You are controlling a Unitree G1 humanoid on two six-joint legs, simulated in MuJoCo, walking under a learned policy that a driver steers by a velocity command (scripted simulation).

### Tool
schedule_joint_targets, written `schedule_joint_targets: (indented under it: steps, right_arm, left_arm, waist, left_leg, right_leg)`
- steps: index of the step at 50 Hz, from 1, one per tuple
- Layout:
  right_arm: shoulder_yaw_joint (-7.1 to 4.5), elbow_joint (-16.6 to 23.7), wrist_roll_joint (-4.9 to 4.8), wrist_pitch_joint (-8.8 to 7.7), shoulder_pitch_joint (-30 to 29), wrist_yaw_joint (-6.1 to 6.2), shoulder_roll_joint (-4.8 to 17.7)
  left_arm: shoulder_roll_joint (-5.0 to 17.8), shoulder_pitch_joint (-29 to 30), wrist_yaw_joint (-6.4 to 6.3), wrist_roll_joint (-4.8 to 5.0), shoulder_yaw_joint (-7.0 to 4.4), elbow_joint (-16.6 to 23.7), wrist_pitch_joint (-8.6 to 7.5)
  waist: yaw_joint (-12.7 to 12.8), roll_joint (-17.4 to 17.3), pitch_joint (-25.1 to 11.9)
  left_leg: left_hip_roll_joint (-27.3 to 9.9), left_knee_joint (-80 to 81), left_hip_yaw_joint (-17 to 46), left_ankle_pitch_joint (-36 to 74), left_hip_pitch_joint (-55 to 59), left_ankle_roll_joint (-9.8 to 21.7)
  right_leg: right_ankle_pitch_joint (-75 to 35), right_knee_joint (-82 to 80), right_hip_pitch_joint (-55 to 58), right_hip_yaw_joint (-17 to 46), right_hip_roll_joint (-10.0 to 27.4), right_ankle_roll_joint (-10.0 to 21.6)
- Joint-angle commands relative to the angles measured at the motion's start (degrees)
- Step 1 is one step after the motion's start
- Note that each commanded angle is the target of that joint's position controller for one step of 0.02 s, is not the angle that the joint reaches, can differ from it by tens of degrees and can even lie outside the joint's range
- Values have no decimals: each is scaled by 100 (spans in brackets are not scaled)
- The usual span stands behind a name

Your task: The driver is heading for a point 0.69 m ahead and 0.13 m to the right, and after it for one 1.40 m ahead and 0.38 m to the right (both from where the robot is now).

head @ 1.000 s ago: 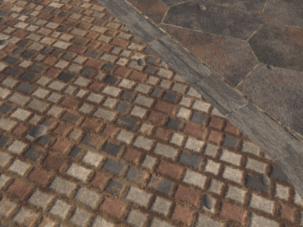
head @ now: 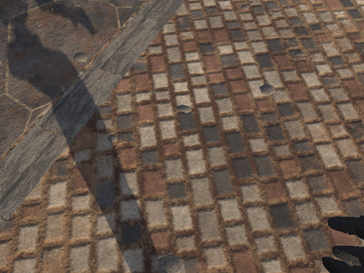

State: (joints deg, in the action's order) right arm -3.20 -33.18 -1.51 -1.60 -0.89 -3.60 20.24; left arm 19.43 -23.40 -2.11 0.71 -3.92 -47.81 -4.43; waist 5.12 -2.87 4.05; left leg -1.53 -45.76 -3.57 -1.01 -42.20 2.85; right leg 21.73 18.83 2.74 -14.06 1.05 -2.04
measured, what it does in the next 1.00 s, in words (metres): walks ahead, turning right: left foot, then right foot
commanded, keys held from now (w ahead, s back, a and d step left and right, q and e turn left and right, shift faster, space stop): q+shift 0.08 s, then shift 0.04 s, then e+shift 0.08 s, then w+e+shift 0.06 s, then e+shift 0.44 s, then w+e+shift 0.30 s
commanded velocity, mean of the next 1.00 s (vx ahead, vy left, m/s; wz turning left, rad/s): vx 0.30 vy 0.00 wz -0.34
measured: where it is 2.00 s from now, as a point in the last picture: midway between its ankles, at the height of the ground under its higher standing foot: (289, 129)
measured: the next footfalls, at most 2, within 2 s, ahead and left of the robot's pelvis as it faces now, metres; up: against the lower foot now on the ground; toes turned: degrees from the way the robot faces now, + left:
left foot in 0.08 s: +0.27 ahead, +0.05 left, +0.00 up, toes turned +5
right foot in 0.60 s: +0.35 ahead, -0.19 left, +0.00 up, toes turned -5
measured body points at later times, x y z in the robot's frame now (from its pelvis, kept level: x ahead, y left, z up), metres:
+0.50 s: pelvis +0.24 -0.04 +0.01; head +0.27 -0.04 +0.46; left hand +0.37 +0.23 -0.09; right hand +0.39 -0.30 -0.09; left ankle +0.23 +0.05 -0.73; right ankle +0.32 -0.19 -0.69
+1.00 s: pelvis +0.39 -0.10 +0.01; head +0.41 -0.12 +0.46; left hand +0.59 +0.14 -0.07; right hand +0.48 -0.42 -0.07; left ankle +0.49 +0.01 -0.71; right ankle +0.31 -0.18 -0.73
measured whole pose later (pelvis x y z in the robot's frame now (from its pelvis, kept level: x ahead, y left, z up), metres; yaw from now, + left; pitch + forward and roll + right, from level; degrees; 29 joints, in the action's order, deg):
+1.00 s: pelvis +0.39 -0.10 +0.01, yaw -24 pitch +5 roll +1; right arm -3.1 -40.0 1.6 -2.1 3.7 -1.4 17.5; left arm 19.1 -18.6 1.4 -1.1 -4.9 -35.2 1.2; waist 3.6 0.1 -2.2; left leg 2.6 -33.7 5.3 -16.8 -26.0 -3.3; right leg 17.3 28.0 -13.8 16.9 -7.3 3.5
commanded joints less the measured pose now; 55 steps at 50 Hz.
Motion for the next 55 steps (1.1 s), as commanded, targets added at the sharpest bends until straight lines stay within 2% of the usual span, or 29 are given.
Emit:
schedule_joint_targets:
  steps: [1, 3, 4, 5, 6, 7, 8, 9, 10, 14, 18, 25, 28, 29, 30, 31, 32, 33, 35, 37, 39, 45, 46, 48, 50, 52, 53, 54, 55]
  right_arm:
    - [-227, -40, -25, -5, 1163, -45, 427]
    - [-560, -363, -28, 81, 2599, 25, 983]
    - [-598, -408, -118, 105, 2510, 170, 1075]
    - [-552, 71, 195, 50, 1770, 218, 1509]
    - [-514, 400, 398, -7, 1657, 148, 1371]
    - [-432, 532, 316, -21, 1203, 131, 1085]
    - [-327, 502, 140, -55, 884, 148, 730]
    - [-203, 432, 67, -89, 749, 176, 452]
    - [-147, 307, 120, -108, 698, 199, 355]
    - [-113, -282, 250, -186, 1178, 315, 333]
    - [-127, -454, 341, -220, 979, 395, 297]
    - [-245, -529, 187, 108, 1037, 512, 396]
    - [-284, -510, 64, 165, 883, 573, 399]
    - [-278, -535, 28, 163, 932, 591, 308]
    - [-269, -520, 105, 128, 1112, 585, 190]
    - [-162, -180, 406, 66, 1075, 547, -103]
    - [-162, -144, 371, -17, 728, 492, 93]
    - [-190, -152, 203, -42, 572, 462, 207]
    - [-194, -262, 208, 2, 478, 539, 190]
    - [-201, -242, 193, -6, 441, 457, 183]
    - [-202, -263, 94, -97, 258, 360, 147]
    - [-193, -251, 47, -477, -248, 248, 97]
    - [-67, -363, 540, -187, -19, 191, 65]
    - [-48, -168, 415, -61, -156, 189, 74]
    - [-62, -203, 237, -113, 298, 252, 156]
    - [-203, -556, 321, -257, 1679, 388, 590]
    - [-348, -597, 526, -311, 2363, 464, 1265]
    - [-401, -642, 596, -318, 2200, 411, 1360]
    - [-308, -609, 521, -306, 1948, 360, 912]
  left_arm:
    - [1219, 1314, -168, 139, -302, 889, -96]
    - [1072, 1445, -118, 209, -306, 1044, -23]
    - [416, 1115, -15, 107, -137, 991, -27]
    - [-46, 295, 75, -184, 45, 1171, -91]
    - [654, 136, 162, -48, 18, 1338, -187]
    - [1011, 614, 155, 71, -52, 1303, -178]
    - [961, 846, 80, 55, -63, 1272, -95]
    - [840, 794, -9, 1, -34, 1138, 32]
    - [820, 674, -52, 2, -41, 1069, 150]
    - [294, 738, 46, 53, 78, 1053, 242]
    - [133, 1311, 57, 19, 114, 1188, 210]
    - [221, 1510, 270, 61, -16, 1478, 385]
    - [194, 1198, 395, 49, -89, 1480, 383]
    - [279, 900, 392, 27, -161, 1387, 368]
    - [732, 497, 325, -13, -341, 1337, 349]
    - [1588, 379, 255, -108, -520, 1492, 332]
    - [1274, 82, 296, -201, -447, 1566, 292]
    - [1118, 270, 302, -187, -416, 1578, 259]
    - [834, 853, 186, 65, -364, 1692, 355]
    - [727, 922, 90, 167, -329, 1738, 453]
    - [795, 873, 44, 114, -337, 1791, 431]
    - [932, 587, 6, 135, -356, 1683, 331]
    - [1146, 420, 241, -305, -429, 1548, 460]
    - [1002, 571, 407, -257, -405, 1603, 532]
    - [930, 1065, 448, -206, -378, 1728, 518]
    - [502, 1326, 365, -165, -230, 1766, 390]
    - [-66, 1378, 344, -18, -40, 1968, 277]
    - [83, 1147, 288, -106, -3, 1946, 238]
    - [300, 1196, 292, -206, -29, 1829, 242]
  waist:
    - [-1062, 931, -688]
    - [-1722, 701, -1301]
    - [-1448, -360, -883]
    - [-589, -1679, -1417]
    - [-833, -1127, -3217]
    - [-797, 13, -2820]
    - [-612, 664, -2094]
    - [-444, 911, -1686]
    - [-313, 753, -1436]
    - [-431, 65, -1174]
    - [-592, 16, -853]
    - [-755, -287, -822]
    - [-531, -310, -947]
    - [-406, -156, -1051]
    - [-312, 645, -1143]
    - [-542, 2343, -1253]
    - [-86, 1859, -2034]
    - [-137, 1295, -1902]
    - [-384, 622, -1430]
    - [-531, 689, -1447]
    - [-435, 950, -1132]
    - [-218, 1214, -705]
    - [-62, 1333, -734]
    - [-116, 1255, -436]
    - [-509, 1130, -399]
    - [-1213, 447, -713]
    - [-1460, -1009, -1236]
    - [-1148, -898, -1140]
    - [-983, -279, -679]
  left_leg:
    - [515, 676, -374, 339, 2550, 152]
    - [666, 1072, -90, 597, 4435, 638]
    - [363, 1675, 558, 1353, 4999, 924]
    - [-889, 1078, 2881, 4554, 5871, 1947]
    - [-1888, 2090, 4700, 2927, 6493, 2757]
    - [-1760, 2420, 4452, 1558, 5733, 2434]
    - [-1523, 2456, 3900, 1108, 4787, 2069]
    - [-1394, 2383, 3405, 1452, 3962, 1839]
    - [-1273, 2366, 2906, 1950, 3159, 1712]
    - [-869, 3031, 2003, -518, 2347, 1531]
    - [-854, 2965, 1008, 965, 2491, 1246]
    - [-1427, 2551, 741, 1050, 3511, 1061]
    - [-1460, 1907, 452, 1380, 3686, 678]
    - [-1229, 1337, 166, 1227, 3522, 414]
    - [-729, 40, -254, 368, 2726, -42]
    - [294, -1754, -310, -3174, 531, -625]
    - [567, -2669, 773, -3808, -144, -625]
    - [406, -2928, 1021, -3428, -325, -545]
    - [216, -2410, 1042, -2637, -340, -564]
    - [194, -1482, 1020, -2035, 214, -556]
    - [317, -569, 973, -1771, 328, -559]
    - [534, 1113, 1052, -1338, 975, -557]
    - [551, 790, 618, -1511, 1153, -633]
    - [543, 1020, 638, -1663, 1453, -679]
    - [536, 1567, 696, -1531, 2700, -589]
    - [-129, 2003, 1070, -1589, 4875, -251]
    - [-1652, 3044, 3344, -3889, 5720, 185]
    - [-2178, 3556, 5227, -5063, 5294, 546]
    - [-2055, 3392, 4920, -4890, 4885, 670]
  right_leg:
    - [-6364, 722, -982, 184, 985, 292]
    - [-5751, 3010, -1630, 324, 951, 183]
    - [-537, 4656, -2726, 381, 250, -101]
    - [2010, 7002, -4135, 910, -492, -294]
    - [1530, 7598, -4449, 2215, -495, -199]
    - [950, 7168, -4385, 2271, -189, -93]
    - [604, 6659, -4383, 2134, 87, -115]
    - [484, 6337, -4106, 2070, 335, -175]
    - [439, 5965, -3638, 2021, 501, -197]
    - [-286, 4942, -3401, 1790, 636, -97]
    - [-1123, 3521, -3343, 1738, 637, -140]
    - [-662, 2685, -3643, 1353, 500, -79]
    - [-882, 1618, -3011, 1046, 210, 207]
    - [-1433, 1048, -2406, 995, 8, 361]
    - [-3182, 618, -1440, 1867, 348, 679]
    - [-5701, 736, -107, 4280, 1793, 1739]
    - [-5700, 568, 533, 4869, 2034, 2370]
    - [-5343, 599, 471, 4435, 1787, 2173]
    - [-4497, 554, -142, 3781, 1258, 1666]
    - [-1528, 53, -728, 3822, 871, 1528]
    - [665, -450, -1025, 4161, 788, 1572]
    - [839, -380, -1347, 4417, 583, 1521]
    - [975, -300, -1404, 4272, 235, 1368]
    - [1044, -243, -1889, 4476, 153, 1374]
    - [1007, -63, -2723, 4597, 86, 1268]
    - [1153, 1157, -4052, 3999, -252, 895]
    - [1282, 3034, -4828, 2818, -1034, 608]
    - [817, 4179, -5270, 2523, -876, 630]
    - [286, 4678, -5395, 2500, -552, 660]
Over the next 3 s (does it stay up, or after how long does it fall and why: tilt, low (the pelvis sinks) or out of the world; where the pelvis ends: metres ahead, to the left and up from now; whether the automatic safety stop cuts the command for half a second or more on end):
stays up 1.62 -0.21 0.01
